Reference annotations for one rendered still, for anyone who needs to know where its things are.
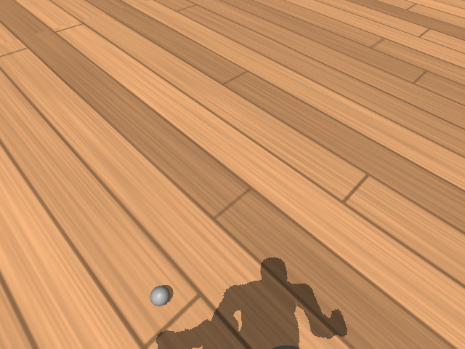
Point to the ball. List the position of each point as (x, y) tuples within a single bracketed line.
[(159, 296)]

